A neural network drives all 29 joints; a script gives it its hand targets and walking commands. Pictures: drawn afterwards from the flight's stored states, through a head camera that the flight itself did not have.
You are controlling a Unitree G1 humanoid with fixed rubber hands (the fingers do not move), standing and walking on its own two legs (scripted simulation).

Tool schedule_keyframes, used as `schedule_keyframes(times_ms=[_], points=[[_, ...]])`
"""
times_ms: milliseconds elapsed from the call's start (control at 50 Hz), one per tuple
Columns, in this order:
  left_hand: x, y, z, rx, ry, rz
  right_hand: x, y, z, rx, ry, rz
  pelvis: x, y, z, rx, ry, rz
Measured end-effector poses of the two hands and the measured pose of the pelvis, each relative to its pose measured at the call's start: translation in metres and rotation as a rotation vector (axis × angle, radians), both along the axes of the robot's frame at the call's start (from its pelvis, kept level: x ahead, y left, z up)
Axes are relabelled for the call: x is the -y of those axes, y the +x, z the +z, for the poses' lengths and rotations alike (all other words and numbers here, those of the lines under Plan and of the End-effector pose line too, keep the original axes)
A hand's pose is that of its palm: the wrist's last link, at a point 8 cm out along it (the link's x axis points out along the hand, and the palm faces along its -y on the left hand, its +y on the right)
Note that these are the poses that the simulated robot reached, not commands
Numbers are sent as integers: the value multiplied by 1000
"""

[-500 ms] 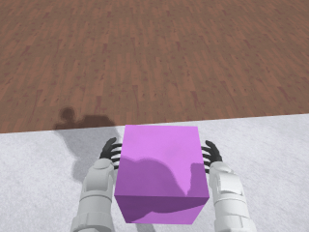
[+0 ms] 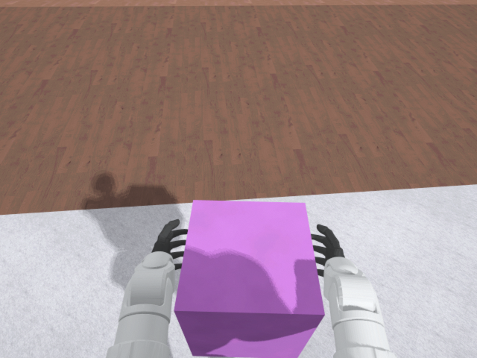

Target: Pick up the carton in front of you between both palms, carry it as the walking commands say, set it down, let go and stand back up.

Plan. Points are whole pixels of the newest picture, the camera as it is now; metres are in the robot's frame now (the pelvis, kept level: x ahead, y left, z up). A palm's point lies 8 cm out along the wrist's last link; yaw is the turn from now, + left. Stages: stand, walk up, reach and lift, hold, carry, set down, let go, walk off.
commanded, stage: reach and lift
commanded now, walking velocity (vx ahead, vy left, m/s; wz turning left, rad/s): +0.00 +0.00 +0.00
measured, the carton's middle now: (246, 282) +0.29 +0.00 -0.05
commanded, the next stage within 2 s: hold in 0.02 s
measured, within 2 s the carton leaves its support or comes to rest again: neither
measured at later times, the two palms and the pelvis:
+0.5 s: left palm (160, 260) +0.27 +0.15 +0.05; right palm (338, 266) +0.27 -0.15 +0.05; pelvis -0.01 +0.00 +0.00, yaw +0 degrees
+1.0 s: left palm (161, 201) +0.39 +0.17 +0.07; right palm (318, 201) +0.39 -0.13 +0.08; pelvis +0.12 +0.02 -0.01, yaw +2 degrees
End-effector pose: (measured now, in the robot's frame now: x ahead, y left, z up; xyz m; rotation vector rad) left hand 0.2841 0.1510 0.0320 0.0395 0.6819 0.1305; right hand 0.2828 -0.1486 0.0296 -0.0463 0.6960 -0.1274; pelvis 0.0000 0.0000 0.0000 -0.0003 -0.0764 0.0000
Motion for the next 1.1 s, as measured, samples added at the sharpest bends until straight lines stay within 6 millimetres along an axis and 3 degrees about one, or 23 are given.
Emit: schedule_keyframes(times_ms=[200, 460, 660, 780, 860, 960, 1040, 1100], points=[[1, -6, 17, 35, -3, 0, 1, -6, 17, 36, 3, -4, 0, -3, 1, 26, 0, 1], [1, -10, 16, 13, -9, 7, 1, -11, 16, 14, 11, -10, 0, -14, -1, 41, 1, 2], [-5, 4, 23, 60, -21, 17, -4, 5, 25, 61, 13, -11, -5, -3, -8, -59, -4, 23], [-20, 29, 34, 58, -33, 21, -20, 31, 38, 59, 30, -26, -17, 28, -12, -105, 1, -15], [-16, 59, 43, 16, -42, 8, -16, 53, 43, 18, 25, -40, -14, 55, -9, -130, -18, -21], [-11, 90, 43, -4, -83, 53, -11, 91, 46, -3, 45, -43, -14, 98, -10, -160, -20, 35], [-27, 115, 43, -29, -77, 81, -27, 127, 49, -29, 73, -39, -22, 137, -7, -172, 7, 39], [-42, 145, 42, 0, -94, 101, -43, 159, 49, 0, 64, -24, -33, 170, -16, -159, 19, 10]])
